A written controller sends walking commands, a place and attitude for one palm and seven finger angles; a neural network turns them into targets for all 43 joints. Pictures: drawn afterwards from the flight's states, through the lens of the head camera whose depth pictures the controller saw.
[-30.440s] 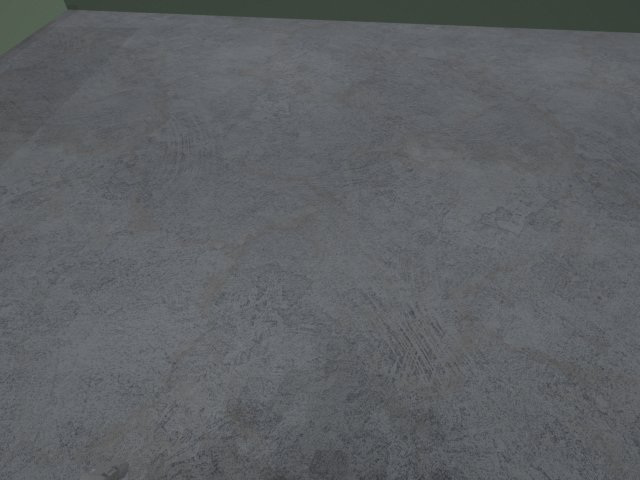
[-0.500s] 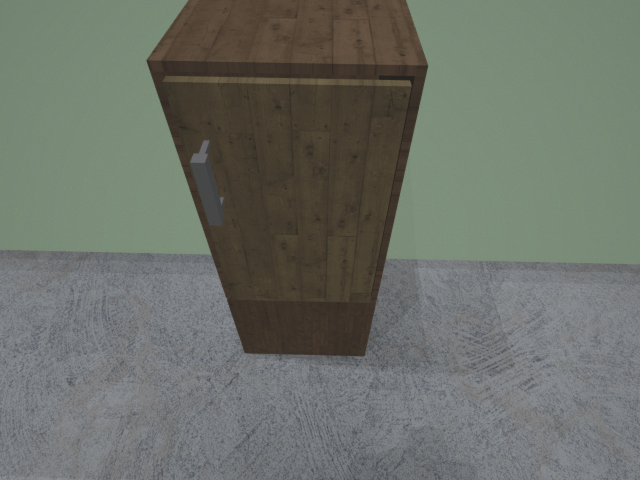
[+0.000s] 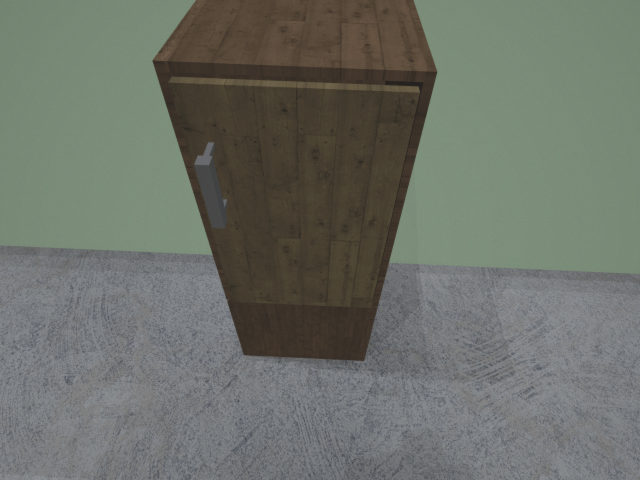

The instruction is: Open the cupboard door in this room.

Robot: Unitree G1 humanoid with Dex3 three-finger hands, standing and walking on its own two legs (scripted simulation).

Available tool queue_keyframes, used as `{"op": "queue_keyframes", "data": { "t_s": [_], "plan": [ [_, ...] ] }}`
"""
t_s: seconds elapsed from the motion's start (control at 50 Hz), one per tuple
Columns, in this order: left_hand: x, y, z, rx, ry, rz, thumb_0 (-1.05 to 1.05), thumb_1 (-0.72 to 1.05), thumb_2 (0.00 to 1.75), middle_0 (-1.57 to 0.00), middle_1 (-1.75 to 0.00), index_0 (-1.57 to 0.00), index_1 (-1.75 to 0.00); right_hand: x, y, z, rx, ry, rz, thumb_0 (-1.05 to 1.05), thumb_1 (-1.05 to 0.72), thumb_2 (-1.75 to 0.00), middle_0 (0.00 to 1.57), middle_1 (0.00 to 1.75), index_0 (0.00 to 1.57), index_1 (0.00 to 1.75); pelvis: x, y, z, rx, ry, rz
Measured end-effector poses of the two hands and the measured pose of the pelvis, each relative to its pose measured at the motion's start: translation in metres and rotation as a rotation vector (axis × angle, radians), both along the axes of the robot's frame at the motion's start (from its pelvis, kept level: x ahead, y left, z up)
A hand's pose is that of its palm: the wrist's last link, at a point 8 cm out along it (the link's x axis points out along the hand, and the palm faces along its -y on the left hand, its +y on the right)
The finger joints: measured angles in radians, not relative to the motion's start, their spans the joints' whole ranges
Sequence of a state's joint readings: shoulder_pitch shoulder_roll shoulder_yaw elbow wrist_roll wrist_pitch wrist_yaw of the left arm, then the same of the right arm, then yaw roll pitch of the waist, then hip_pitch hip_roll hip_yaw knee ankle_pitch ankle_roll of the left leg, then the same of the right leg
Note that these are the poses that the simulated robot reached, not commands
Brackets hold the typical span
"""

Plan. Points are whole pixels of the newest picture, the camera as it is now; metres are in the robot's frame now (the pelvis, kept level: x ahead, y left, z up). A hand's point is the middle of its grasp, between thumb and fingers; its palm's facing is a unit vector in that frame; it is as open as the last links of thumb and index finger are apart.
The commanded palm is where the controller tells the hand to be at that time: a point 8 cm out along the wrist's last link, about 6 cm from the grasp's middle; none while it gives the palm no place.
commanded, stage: raise the hand with hooked fingers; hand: left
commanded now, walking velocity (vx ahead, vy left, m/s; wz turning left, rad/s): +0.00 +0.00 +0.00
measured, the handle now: (215, 186) +0.55 +0.22 +0.03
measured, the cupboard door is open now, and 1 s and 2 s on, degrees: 0 0 0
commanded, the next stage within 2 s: none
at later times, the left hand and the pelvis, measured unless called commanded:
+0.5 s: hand (162, 475) +0.14 +0.20 -0.05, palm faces +0.11 -0.99 -0.02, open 9.0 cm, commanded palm +0.13 +0.26 -0.03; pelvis -0.05 -0.01 -0.09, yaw +1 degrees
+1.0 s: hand (128, 408) +0.19 +0.24 +0.00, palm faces +0.03 -1.00 -0.06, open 12.1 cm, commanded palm +0.17 +0.30 +0.01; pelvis -0.05 +0.02 -0.06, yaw +1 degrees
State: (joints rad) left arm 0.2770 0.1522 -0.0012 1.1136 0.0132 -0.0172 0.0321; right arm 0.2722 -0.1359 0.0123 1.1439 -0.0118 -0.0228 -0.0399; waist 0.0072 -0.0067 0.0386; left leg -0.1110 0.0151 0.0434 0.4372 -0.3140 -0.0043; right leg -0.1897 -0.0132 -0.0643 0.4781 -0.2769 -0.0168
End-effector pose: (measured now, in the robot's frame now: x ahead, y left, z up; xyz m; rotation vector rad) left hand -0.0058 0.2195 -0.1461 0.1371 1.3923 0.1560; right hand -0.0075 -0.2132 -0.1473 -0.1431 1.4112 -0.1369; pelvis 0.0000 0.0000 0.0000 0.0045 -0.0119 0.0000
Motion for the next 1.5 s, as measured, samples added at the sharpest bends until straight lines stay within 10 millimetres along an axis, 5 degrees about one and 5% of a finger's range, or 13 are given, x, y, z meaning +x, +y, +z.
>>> {"op": "queue_keyframes", "data": {
  "t_s": [0.04, 0.08, 0.18, 0.24, 0.32, 0.44, 0.54, 0.68, 0.86, 1.04, 1.28, 1.5],
  "plan": [
    [0.009, 0.005, 0.006, 0.018, -0.048, 0.044, 0.02, 0.93, 0.9, -0.2, -0.3, -0.2, -0.3, 0.004, -0.003, 0.001, -0.011, -0.028, -0.004, 0.01, -0.92, -0.9, 0.2, 0.3, 0.2, 0.3, -0.001, 0.001, -0.001, -0.008, 0.005, -0.002],
    [0.045, 0.019, 0.036, 0.076, -0.297, 0.083, 0.03, 0.94, 0.9, -0.2, -0.31, -0.2, -0.3, 0.019, -0.01, 0.007, -0.044, -0.17, -0.006, 0.02, -0.93, -0.9, 0.2, 0.3, 0.2, 0.3, -0.002, 0.003, -0.003, -0.002, 0.013, -0.003],
    [0.143, 0.022, 0.122, 0.09, -0.931, 0.041, 0.03, 0.89, 0.88, -0.2, -0.34, -0.2, -0.33, 0.079, -0.029, 0.023, -0.089, -0.526, 0.039, 0.02, -0.92, -0.9, 0.2, 0.3, 0.2, 0.3, -0.014, 0.005, -0.013, 0.003, 0.072, 0.035],
    [0.175, 0.01, 0.149, -0.009, -1.246, -0.04, 0.02, 0.83, 0.86, -0.2, -0.37, -0.2, -0.37, 0.119, -0.04, 0.037, -0.108, -0.709, 0.084, 0.02, -0.92, -0.9, 0.2, 0.3, 0.2, 0.3, -0.024, 0.003, -0.027, 0.011, 0.135, 0.018],
    [0.172, -0.004, 0.14, -0.14, -1.449, -0.19, 0.01, 0.74, 0.82, -0.21, -0.42, -0.21, -0.42, 0.164, -0.048, 0.052, -0.134, -0.895, 0.156, 0.01, -0.91, -0.9, 0.2, 0.3, 0.2, 0.3, -0.036, -0.003, -0.055, 0.018, 0.194, 0.0],
    [0.13, 0.016, 0.092, -0.132, -1.289, -0.103, 0.01, 0.59, 0.77, -0.23, -0.51, -0.23, -0.5, 0.2, -0.039, 0.056, -0.139, -0.996, 0.225, 0.01, -0.91, -0.9, 0.2, 0.3, 0.2, 0.3, -0.045, -0.006, -0.081, 0.005, 0.224, 0.013],
    [0.118, 0.038, 0.104, -0.022, -1.332, -0.08, 0.01, 0.47, 0.72, -0.23, -0.58, -0.23, -0.58, 0.191, -0.016, 0.032, -0.095, -0.924, 0.266, 0.01, -0.91, -0.9, 0.2, 0.3, 0.2, 0.3, -0.049, -0.008, -0.087, -0.032, 0.23, 0.037],
    [0.157, 0.045, 0.123, -0.104, -1.356, -0.2, 0.01, 0.3, 0.65, -0.24, -0.69, -0.24, -0.68, 0.137, 0.005, -0.005, -0.023, -0.736, 0.21, 0.01, -0.91, -0.9, 0.2, 0.3, 0.2, 0.3, -0.054, -0.002, -0.082, -0.053, 0.229, 0.044],
    [0.173, 0.065, 0.14, -0.079, -1.321, -0.161, 0.01, 0.1, 0.56, -0.26, -0.82, -0.26, -0.82, 0.087, -0.009, 0.004, -0.076, -0.647, 0.109, 0.02, -0.9, -0.9, 0.21, 0.3, 0.2, 0.3, -0.049, 0.009, -0.063, -0.033, 0.22, 0.018],
    [0.181, 0.081, 0.147, -0.074, -1.352, -0.168, 0.0, -0.12, 0.47, -0.27, -0.96, -0.27, -0.95, 0.103, -0.025, 0.025, -0.158, -0.689, 0.147, 0.02, -0.91, -0.9, 0.2, 0.3, 0.2, 0.3, -0.045, 0.018, -0.057, -0.038, 0.201, 0.021],
    [0.201, 0.104, 0.173, -0.057, -1.375, -0.151, -0.01, -0.39, 0.35, -0.29, -1.13, -0.29, -1.13, 0.144, 0.003, 0.044, -0.095, -0.785, 0.197, 0.01, -0.91, -0.9, 0.2, 0.3, 0.2, 0.3, -0.036, 0.021, -0.045, -0.043, 0.167, 0.027],
    [0.222, 0.121, 0.195, -0.052, -1.383, -0.153, -0.01, -0.49, 0.31, -0.3, -1.2, -0.3, -1.19, 0.137, 0.005, 0.039, -0.075, -0.726, 0.197, 0.01, -0.9, -0.9, 0.2, 0.3, 0.2, 0.3, -0.032, 0.018, -0.037, -0.039, 0.149, 0.028]
  ]
}}
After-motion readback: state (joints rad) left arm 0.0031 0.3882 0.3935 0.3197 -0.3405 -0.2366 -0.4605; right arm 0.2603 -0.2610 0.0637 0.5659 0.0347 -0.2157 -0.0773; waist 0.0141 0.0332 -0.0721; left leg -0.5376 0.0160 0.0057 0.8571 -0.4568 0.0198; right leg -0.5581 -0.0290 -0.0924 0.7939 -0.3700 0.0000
